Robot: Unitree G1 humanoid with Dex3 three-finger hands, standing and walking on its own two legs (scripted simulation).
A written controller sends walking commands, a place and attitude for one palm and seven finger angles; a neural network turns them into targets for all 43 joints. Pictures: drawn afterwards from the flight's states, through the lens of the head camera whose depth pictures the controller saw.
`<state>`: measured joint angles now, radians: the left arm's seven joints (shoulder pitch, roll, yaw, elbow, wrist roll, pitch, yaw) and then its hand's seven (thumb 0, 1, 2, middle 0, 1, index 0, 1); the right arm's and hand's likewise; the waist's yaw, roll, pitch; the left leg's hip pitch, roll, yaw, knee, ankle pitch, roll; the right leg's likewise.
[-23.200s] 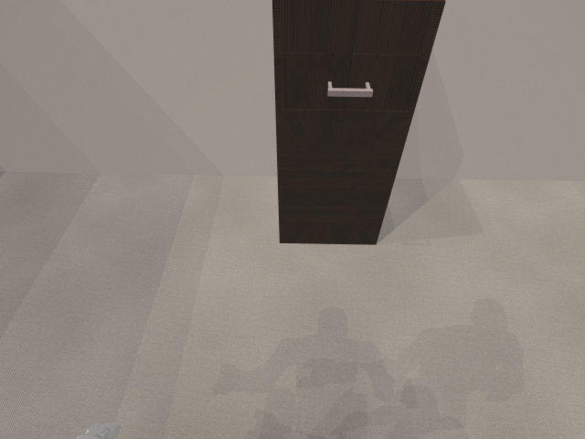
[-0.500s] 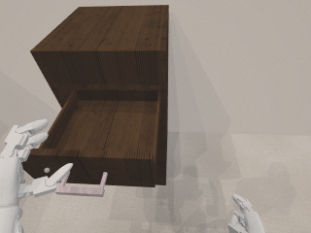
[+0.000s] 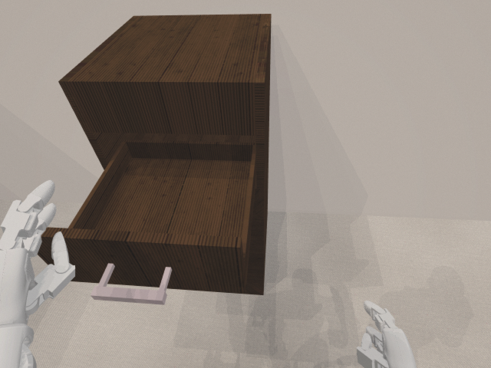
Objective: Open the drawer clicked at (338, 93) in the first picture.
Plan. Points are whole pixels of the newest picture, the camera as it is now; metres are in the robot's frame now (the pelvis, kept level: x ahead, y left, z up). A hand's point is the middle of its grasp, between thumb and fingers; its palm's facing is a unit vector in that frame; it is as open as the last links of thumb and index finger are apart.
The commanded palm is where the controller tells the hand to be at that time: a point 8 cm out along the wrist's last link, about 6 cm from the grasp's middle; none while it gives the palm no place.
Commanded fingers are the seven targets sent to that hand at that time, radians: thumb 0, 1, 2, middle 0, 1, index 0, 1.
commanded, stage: step back with the hand held close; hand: left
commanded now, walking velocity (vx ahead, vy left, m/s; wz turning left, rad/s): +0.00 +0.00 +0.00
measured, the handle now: (133, 283) +0.25 +0.25 -0.02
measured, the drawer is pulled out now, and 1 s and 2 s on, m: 0.30 0.30 0.30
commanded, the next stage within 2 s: stop stepping back and stand still in 1.12 s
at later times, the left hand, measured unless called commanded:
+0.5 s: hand (37, 295) +0.15 +0.27 +0.14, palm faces +0.30 -0.81 -0.51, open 7.4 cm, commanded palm +0.09 +0.31 +0.17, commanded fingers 0.00 0.90 0.90 -0.20 -0.30 -0.20 -0.30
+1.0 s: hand out of the picture +0.08 +0.26 +0.16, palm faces +0.37 -0.82 -0.43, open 7.4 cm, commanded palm +0.01 +0.30 +0.17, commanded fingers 0.00 0.90 0.90 -0.20 -0.30 -0.20 -0.30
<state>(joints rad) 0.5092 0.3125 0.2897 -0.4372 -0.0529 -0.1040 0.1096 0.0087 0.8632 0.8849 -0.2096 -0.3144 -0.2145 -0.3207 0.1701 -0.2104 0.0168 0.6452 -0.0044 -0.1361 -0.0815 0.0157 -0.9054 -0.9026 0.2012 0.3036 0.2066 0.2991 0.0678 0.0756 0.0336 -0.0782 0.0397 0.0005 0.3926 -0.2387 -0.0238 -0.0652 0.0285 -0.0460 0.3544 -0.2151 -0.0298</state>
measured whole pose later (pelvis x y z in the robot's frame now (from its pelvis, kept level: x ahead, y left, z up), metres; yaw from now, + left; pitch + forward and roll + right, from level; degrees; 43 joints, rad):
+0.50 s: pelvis -0.04 +0.03 -0.01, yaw +0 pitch +2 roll +0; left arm 0.65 0.42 0.39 -0.62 -0.05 -0.16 0.13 0.01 0.89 0.90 -0.21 -0.30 -0.22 -0.30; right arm 0.17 -0.21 -0.01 0.53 0.01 -0.05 -0.08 0.02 -0.91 -0.90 0.20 0.30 0.21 0.30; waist 0.00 -0.02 0.04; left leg -0.33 -0.01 0.03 0.52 -0.22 0.03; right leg -0.34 -0.03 -0.02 0.52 -0.21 0.02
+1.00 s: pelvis -0.12 +0.02 -0.01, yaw -1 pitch +3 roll -2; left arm 0.63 0.39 0.40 -0.64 -0.04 -0.18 0.18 0.01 0.89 0.90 -0.21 -0.30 -0.21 -0.30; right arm 0.22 -0.16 0.01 0.61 -0.02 -0.14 -0.06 0.02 -0.90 -0.90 0.20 0.30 0.21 0.30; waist -0.01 -0.01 0.00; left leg -0.41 0.04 0.00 0.52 -0.16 0.02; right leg -0.44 0.05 -0.01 0.92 -0.47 0.02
